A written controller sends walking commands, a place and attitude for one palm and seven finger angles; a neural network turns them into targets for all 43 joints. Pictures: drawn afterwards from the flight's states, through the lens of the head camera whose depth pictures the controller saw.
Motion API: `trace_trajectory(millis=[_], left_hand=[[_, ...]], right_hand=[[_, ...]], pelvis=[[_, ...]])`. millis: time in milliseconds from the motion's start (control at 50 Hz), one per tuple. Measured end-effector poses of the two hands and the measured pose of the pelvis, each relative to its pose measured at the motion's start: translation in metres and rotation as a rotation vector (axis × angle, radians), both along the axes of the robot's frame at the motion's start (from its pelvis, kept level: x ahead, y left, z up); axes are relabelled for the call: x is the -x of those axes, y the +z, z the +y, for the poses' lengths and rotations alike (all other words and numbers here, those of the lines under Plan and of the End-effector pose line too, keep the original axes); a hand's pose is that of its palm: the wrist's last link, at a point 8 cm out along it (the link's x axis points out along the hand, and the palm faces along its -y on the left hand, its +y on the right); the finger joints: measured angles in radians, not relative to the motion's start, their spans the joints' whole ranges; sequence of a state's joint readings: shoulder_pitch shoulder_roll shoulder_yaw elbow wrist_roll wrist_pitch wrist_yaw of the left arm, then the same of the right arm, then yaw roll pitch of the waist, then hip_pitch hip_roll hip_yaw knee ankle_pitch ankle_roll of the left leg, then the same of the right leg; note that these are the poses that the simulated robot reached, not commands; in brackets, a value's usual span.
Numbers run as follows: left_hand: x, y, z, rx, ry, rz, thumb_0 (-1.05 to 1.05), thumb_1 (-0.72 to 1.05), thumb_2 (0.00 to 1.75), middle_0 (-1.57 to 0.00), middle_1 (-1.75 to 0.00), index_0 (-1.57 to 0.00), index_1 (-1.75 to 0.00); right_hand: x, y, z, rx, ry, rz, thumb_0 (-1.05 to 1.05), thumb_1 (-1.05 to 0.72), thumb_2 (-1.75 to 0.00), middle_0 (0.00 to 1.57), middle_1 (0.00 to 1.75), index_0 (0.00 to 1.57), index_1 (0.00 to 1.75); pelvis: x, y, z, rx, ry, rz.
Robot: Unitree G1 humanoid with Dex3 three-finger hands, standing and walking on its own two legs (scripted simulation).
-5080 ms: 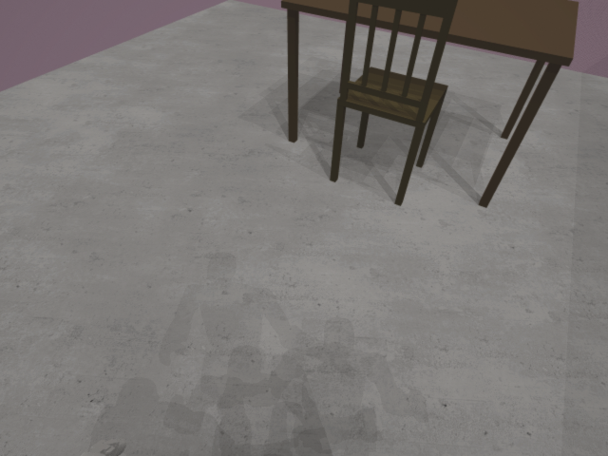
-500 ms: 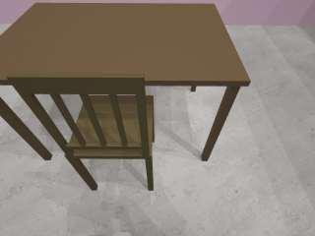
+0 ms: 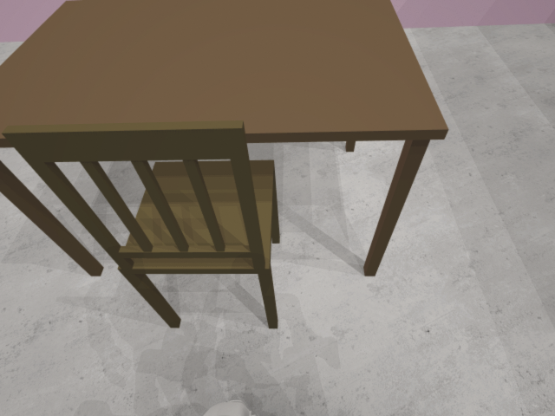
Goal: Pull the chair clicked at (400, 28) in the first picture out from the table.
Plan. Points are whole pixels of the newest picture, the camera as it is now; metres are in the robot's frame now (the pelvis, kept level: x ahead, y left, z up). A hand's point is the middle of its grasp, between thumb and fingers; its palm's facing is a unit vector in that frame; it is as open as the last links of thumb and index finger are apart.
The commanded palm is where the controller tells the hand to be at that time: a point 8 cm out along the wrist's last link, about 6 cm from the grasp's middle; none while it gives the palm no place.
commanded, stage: come to a stop and stand still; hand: left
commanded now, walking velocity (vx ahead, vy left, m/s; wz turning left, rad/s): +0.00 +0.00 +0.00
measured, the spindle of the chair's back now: (164, 210) +0.48 +0.28 -0.06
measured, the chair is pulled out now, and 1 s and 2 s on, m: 0.00 0.00 0.00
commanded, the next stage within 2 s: look again from close up in 0.60 s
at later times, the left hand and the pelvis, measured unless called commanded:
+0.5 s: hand out of the picture -0.05 +0.15 -0.16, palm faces +0.08 -0.98 -0.19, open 7.3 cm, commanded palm none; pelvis -0.05 -0.02 +0.01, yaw +2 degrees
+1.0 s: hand out of the picture -0.04 +0.13 -0.17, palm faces +0.07 -0.99 -0.12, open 7.4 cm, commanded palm none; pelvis -0.01 -0.01 +0.01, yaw +2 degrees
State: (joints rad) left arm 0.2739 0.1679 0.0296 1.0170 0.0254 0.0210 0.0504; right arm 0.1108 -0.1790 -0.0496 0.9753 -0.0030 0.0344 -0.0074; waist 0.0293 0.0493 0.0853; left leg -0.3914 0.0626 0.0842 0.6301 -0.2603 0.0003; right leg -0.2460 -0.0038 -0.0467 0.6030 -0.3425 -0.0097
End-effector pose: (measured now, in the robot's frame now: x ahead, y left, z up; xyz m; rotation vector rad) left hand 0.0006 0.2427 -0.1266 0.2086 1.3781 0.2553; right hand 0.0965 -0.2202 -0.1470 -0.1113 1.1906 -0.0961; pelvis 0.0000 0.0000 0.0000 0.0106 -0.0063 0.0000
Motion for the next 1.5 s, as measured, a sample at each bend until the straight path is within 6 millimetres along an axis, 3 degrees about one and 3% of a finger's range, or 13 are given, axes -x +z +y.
trace_trajectory(millis=[120, 300, 440, 580, 700, 860, 1060, 1300, 1500], left_hand=[[0.011, 0.002, -0.022, 0.015, -0.009, -0.1, 0.0, 0.91, 0.9, -0.2, -0.29, -0.2, -0.29], [0.012, -0.014, -0.035, 0.088, 0.001, -0.172, 0.01, 0.93, 0.9, -0.21, -0.29, -0.2, -0.3], [0.041, -0.003, -0.039, 0.097, -0.007, -0.118, 0.01, 0.92, 0.9, -0.2, -0.29, -0.2, -0.29], [0.076, -0.005, -0.046, 0.108, 0.014, -0.014, 0.0, 0.91, 0.9, -0.2, -0.29, -0.2, -0.29], [0.083, -0.01, -0.055, 0.135, 0.028, 0.026, 0.0, 0.91, 0.9, -0.2, -0.29, -0.2, -0.29], [0.066, -0.013, -0.064, 0.172, 0.029, 0.03, 0.0, 0.91, 0.9, -0.2, -0.29, -0.2, -0.29], [0.035, -0.012, -0.058, 0.17, 0.018, 0.034, 0.01, 0.92, 0.9, -0.2, -0.29, -0.2, -0.29], [0.002, -0.008, -0.041, 0.133, 0.011, 0.033, 0.01, 0.92, 0.9, -0.2, -0.29, -0.2, -0.29], [-0.015, -0.007, -0.035, 0.114, 0.007, 0.025, 0.01, 0.92, 0.9, -0.2, -0.29, -0.2, -0.29]], right_hand=[[0.032, 0.002, -0.021, 0.015, -0.018, 0.002, 0.0, -0.91, -0.9, 0.19, 0.3, 0.2, 0.3], [0.091, 0.016, -0.025, 0.067, 0.0, 0.049, 0.0, -0.93, -0.9, 0.19, 0.3, 0.2, 0.3], [0.137, 0.018, -0.025, 0.049, 0.007, 0.155, 0.0, -0.92, -0.9, 0.19, 0.3, 0.2, 0.3], [0.165, 0.014, -0.018, 0.02, -0.007, 0.222, 0.0, -0.91, -0.9, 0.19, 0.3, 0.2, 0.3], [0.177, 0.014, -0.01, 0.01, -0.019, 0.276, 0.0, -0.91, -0.9, 0.19, 0.3, 0.2, 0.3], [0.169, 0.016, 0.002, 0.003, -0.025, 0.305, 0.0, -0.91, -0.9, 0.19, 0.3, 0.2, 0.3], [0.123, 0.015, 0.015, -0.001, -0.017, 0.256, 0.0, -0.91, -0.9, 0.19, 0.3, 0.2, 0.3], [0.085, 0.012, 0.01, 0.029, -0.012, 0.234, 0.01, -0.92, -0.9, 0.19, 0.3, 0.2, 0.3], [0.073, 0.011, 0.008, 0.032, -0.008, 0.237, 0.01, -0.92, -0.9, 0.19, 0.3, 0.2, 0.3]], pelvis=[[0.013, -0.001, -0.01, 0.016, 0.033, -0.032], [0.036, 0.0, -0.019, 0.019, 0.048, -0.043], [0.049, 0.011, -0.022, 0.011, 0.042, -0.021], [0.05, 0.012, -0.025, 0.011, 0.041, -0.019], [0.044, 0.011, -0.025, 0.017, 0.041, -0.01], [0.028, 0.012, -0.02, 0.016, 0.04, 0.007], [0.001, 0.014, -0.011, 0.011, 0.033, 0.014], [-0.026, 0.013, -0.003, 0.004, 0.024, 0.009], [-0.037, 0.013, -0.003, -0.001, 0.024, 0.004]])
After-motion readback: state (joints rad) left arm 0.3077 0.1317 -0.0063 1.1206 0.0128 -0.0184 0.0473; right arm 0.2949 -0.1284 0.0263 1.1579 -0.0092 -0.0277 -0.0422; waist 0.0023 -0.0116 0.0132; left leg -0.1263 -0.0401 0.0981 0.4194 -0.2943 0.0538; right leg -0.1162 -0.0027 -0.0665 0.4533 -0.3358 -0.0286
